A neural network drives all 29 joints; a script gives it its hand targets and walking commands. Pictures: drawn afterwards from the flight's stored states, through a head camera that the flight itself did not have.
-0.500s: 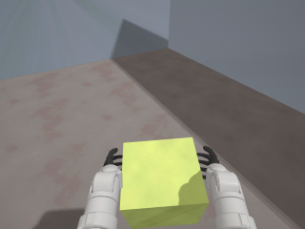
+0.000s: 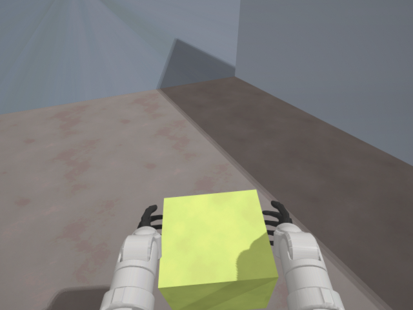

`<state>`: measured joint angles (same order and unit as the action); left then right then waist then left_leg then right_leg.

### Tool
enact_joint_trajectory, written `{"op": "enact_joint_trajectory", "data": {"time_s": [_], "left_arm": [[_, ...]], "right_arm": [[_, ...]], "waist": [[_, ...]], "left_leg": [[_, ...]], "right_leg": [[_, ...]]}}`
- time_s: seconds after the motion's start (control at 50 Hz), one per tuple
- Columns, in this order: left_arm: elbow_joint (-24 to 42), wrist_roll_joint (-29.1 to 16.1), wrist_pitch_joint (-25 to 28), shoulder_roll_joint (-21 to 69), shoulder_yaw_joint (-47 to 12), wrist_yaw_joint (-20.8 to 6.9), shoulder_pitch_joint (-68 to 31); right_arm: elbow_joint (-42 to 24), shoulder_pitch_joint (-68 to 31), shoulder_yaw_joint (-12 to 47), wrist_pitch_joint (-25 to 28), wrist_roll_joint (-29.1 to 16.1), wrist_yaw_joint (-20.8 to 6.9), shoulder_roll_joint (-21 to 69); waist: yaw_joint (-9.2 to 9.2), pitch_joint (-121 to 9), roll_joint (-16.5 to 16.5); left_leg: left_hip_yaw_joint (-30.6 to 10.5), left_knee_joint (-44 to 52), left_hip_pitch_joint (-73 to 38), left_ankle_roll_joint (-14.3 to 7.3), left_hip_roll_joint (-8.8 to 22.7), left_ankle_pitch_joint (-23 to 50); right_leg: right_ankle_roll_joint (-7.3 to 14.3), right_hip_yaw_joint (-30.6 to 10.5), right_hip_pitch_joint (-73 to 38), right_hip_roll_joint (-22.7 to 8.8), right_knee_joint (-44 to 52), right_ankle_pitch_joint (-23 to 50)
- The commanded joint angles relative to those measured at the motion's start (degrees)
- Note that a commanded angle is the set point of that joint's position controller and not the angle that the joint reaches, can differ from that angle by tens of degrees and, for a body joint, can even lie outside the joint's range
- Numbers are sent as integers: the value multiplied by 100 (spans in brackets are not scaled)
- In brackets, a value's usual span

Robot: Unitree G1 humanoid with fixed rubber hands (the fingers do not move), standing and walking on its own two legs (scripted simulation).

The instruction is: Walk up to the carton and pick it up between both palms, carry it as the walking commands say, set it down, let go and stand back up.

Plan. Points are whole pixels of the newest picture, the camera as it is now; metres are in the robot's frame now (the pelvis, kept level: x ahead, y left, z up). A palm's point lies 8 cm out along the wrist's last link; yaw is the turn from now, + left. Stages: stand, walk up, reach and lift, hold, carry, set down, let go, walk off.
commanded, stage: hold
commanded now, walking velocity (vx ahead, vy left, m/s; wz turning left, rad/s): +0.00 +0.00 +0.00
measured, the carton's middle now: (215, 253) +0.29 +0.00 -0.03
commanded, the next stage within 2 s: carry in 0.38 s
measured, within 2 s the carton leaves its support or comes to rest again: neither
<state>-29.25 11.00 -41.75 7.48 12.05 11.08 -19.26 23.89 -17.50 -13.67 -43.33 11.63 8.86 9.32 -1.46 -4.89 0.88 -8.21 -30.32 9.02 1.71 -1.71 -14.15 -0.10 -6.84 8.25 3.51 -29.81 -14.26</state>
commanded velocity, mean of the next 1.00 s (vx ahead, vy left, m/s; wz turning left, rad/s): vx -0.12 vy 0.00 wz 0.00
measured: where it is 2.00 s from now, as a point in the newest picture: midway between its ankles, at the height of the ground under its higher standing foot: outside the picture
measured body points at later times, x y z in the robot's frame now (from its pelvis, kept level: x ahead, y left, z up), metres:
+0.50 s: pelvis -0.01 +0.01 -0.01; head -0.08 +0.02 +0.44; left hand +0.30 +0.16 +0.04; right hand +0.29 -0.13 +0.05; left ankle +0.04 +0.14 -0.73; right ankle +0.03 -0.12 -0.73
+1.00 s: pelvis -0.12 +0.01 -0.03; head -0.18 +0.03 +0.42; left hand +0.17 +0.17 +0.05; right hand +0.16 -0.13 +0.06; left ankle +0.04 +0.14 -0.73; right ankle +0.02 -0.12 -0.72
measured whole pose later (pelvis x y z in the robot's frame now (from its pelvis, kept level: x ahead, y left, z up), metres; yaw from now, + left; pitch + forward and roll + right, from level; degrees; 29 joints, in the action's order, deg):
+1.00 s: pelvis -0.12 +0.01 -0.03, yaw +0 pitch -4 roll -1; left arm -3.4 3.1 -71.9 4.8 7.3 14.1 -22.0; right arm -3.8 -19.5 -11.4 -73.9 4.6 15.3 9.9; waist -0.1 -4.2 0.5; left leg -2.2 -38.4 29.0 1.4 1.3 -5.6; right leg -0.6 -1.7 29.4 0.7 -43.3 -21.2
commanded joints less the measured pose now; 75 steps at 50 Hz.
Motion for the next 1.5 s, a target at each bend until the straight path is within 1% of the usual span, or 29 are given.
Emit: {"op": "enact_joint_trajectory", "data": {"time_s": [0.0, 0.16, 0.24, 0.34, 0.36, 0.42, 0.5, 0.62, 0.78, 0.84, 0.92, 0.94, 0.98, 1.0, 1.04, 1.06, 1.12, 1.16, 1.18, 1.2, 1.22, 1.24, 1.28, 1.34, 1.38, 1.4, 1.44, 1.46, 1.48], "left_arm": [[941, -1668, 345, 6297, -2882, -2780, -4394], [1105, -1746, 315, 6227, -3070, -2805, -4189], [1014, -1691, 261, 6365, -3150, -2805, -3932], [1016, -1638, 259, 6407, -3079, -2781, -3854], [1499, -1791, 301, 6373, -3476, -2693, -4614], [2203, -2095, -32, 6096, -3639, -2507, -4575], [2084, -2060, -653, 5913, -3549, -2317, -3971], [2877, -2629, -1512, 5813, -3812, -2193, -4502], [3672, -3132, -2526, 5945, -3974, -1990, -4519], [3598, -3111, -2743, 5984, -3850, -2007, -4119], [3651, -3225, -2864, 6152, -3838, -2000, -4483], [3518, -3241, -2891, 6147, -3718, -2013, -4281], [3508, -3261, -2897, 6240, -3668, -2040, -4291], [3395, -3224, -2891, 6275, -3611, -2045, -4219], [3369, -3227, -2904, 6342, -3582, -2073, -4125], [3370, -3199, -2920, 6250, -3566, -2092, -4346], [3253, -2932, -3033, 5951, -3450, -2122, -4294], [3078, -2960, -3020, 6083, -3572, -2147, -4046], [3100, -2999, -2947, 6098, -3642, -2149, -4038], [3282, -3182, -2920, 6069, -3806, -2156, -4395], [3535, -3306, -2835, 6203, -3907, -2166, -4795], [3713, -3378, -2735, 6295, -3945, -2164, -4906], [3842, -3510, -2698, 6274, -4002, -2100, -5131], [3970, -3455, -2680, 6218, -3870, -2005, -4740], [4115, -3338, -2598, 6197, -3699, -1940, -4658], [4167, -3373, -2588, 6284, -3633, -1909, -4738], [4217, -3130, -2517, 6063, -3592, -1864, -4380], [4052, -3043, -2497, 6130, -3561, -1862, -4109], [3900, -3016, -2510, 6180, -3572, -1884, -3846]], "right_arm": [[-690, -4691, 3391, 423, -1736, -2380, 6233], [-916, -4648, 3626, 439, -1879, -2303, 6308], [-1124, -4613, 3641, 488, -1928, -2311, 6066], [-946, -4383, 3529, 431, -1794, -2382, 6072], [-1655, -5182, 3571, 522, -1959, -2365, 5679], [-1945, -5010, 3746, 115, -2208, -2199, 5731], [-2068, -4850, 3851, -487, -2359, -2104, 5560], [-2887, -5162, 4270, -1420, -2823, -1959, 5552], [-3817, -5329, 4535, -2482, -3389, -1828, 5574], [-3905, -5244, 4482, -2685, -3424, -1819, 5617], [-3765, -5347, 4232, -2835, -3378, -1868, 5592], [-3637, -5136, 4133, -2870, -3400, -1870, 5563], [-3751, -5239, 4089, -2875, -3302, -1867, 5478], [-3637, -5201, 4004, -2878, -3203, -1851, 5399], [-3667, -4941, 3963, -2892, -3235, -1885, 5463], [-3470, -5027, 3965, -2863, -3260, -1899, 5627], [-3001, -4649, 3979, -2835, -3148, -1792, 5774], [-3016, -4561, 3890, -2771, -3067, -1767, 5615], [-3248, -4776, 3882, -2692, -3123, -1738, 5609], [-3388, -4871, 3860, -2664, -3141, -1763, 5648], [-3647, -5106, 3975, -2570, -3224, -1798, 5706], [-3974, -5599, 4091, -2527, -3358, -1840, 5662], [-4076, -5870, 4000, -2509, -3406, -1806, 5557], [-4062, -5429, 3966, -2504, -3514, -1809, 5759], [-4280, -5685, 4320, -2533, -3751, -1810, 5929], [-4160, -5579, 4418, -2588, -3817, -1785, 6017], [-4174, -5357, 4541, -2556, -3858, -1753, 5967], [-4157, -5103, 4532, -2543, -3810, -1737, 5907], [-4427, -5254, 4637, -2521, -3800, -1736, 5874]], "waist": [[104, -1612, 6], [84, -1926, 171], [-5, -1918, -362], [120, -1731, -47], [191, -2417, -488], [130, -2661, -336], [116, -2931, -581], [132, -2803, 344], [144, -2345, 69], [122, -2398, -174], [7, -2114, -1722], [-29, -2202, -1707], [-100, -2257, -1343], [-166, -2384, -687], [-13, -2079, 2158], [217, -1747, 2052], [582, -1977, 1503], [513, -2636, 333], [398, -2677, -119], [357, -1972, -1765], [168, -1286, -1280], [188, -838, -1000], [77, -1176, -918], [50, -2041, -1297], [37, -2220, -697], [8, -2604, 36], [187, -2801, 1302], [164, -2660, 1379], [97, -3183, 1159]], "left_leg": [[476, 549, -432, -226, -332, 539], [525, 492, -331, -232, -379, 774], [496, 559, -300, -176, -337, 964], [434, 617, -373, -171, -292, 803], [-204, -86, -206, -295, 963, 2124], [-73, -524, 90, -462, 834, 3156], [-468, -397, 86, -672, 1053, 3757], [54, -689, 1141, -368, 616, 1464], [-136, 213, 1349, -461, 761, -773], [-128, 503, 1480, -369, 752, -1642], [-446, 1794, 2674, -274, 1341, -2789], [-275, 1602, 2756, -205, 1337, -2748], [405, 1490, 3319, 203, 943, -2575], [954, 372, 3391, 243, 581, -2581], [1719, -4372, 1553, 114, -495, -1661], [1224, -5534, 421, 76, -407, -1078], [1538, -4070, -679, -273, -463, -1195], [1683, -1354, 99, -435, -340, -1748], [1210, -425, 1064, -607, -126, -1981], [-1413, 1375, 2285, -1084, 1421, -3804], [-2944, 2334, 3133, -1163, 2239, -5283], [-3077, 2636, 3295, -1071, 2397, -4992], [-2104, 2210, 3195, -698, 1784, -3574], [-685, 1140, 1922, -780, 1242, -2413], [-86, 452, 1133, -788, 963, -1685], [111, -188, 1028, -676, 806, -1455], [578, -1122, 2056, -317, 421, -1290], [753, -1046, 2315, -197, 366, -869], [706, -752, 1821, -332, 359, -650]], "right_leg": [[-65, 129, -7, 57, 793, 364], [-158, 155, -228, 58, 723, 681], [-104, 155, -338, 98, 712, 843], [-97, 211, -186, 140, 737, 565], [6, 0, 172, -1025, -232, 1287], [35, -17, 170, -1018, -569, 2331], [2, 68, 485, -738, -1026, 1612], [232, -366, 344, -1166, -439, 1487], [133, -53, 1071, -851, -171, -739], [76, 103, 1039, -730, -107, -1576], [-30, 1093, 249, -3, -1802, -1323], [22, 1022, 88, -103, -1627, -1319], [68, 1273, -439, 110, -1764, -1258], [139, 1003, -379, -41, -1543, -1417], [792, -1642, 2977, -2113, 1692, -3114], [685, -1997, 4462, -2516, 2692, -3873], [-954, 749, 4450, -1047, 1674, -1959], [-838, 1114, 2258, -636, -414, -1635], [-433, 929, 1207, -624, -1640, -1660], [-484, 1206, 1440, -292, -3376, -1733], [-432, 618, 2198, -287, -3951, -1276], [-415, 277, 2511, -56, -4449, -686], [-337, 491, 2106, -246, -4755, -114], [-96, 649, 1609, -357, -3000, -825], [-10, 845, 1067, -162, -466, -1191], [25, 309, 360, -416, 853, -1241], [413, -1396, -657, -1921, 537, 1328], [625, -1067, -798, -2153, 191, 2700], [817, -930, -695, -1949, 37, 2509]]}}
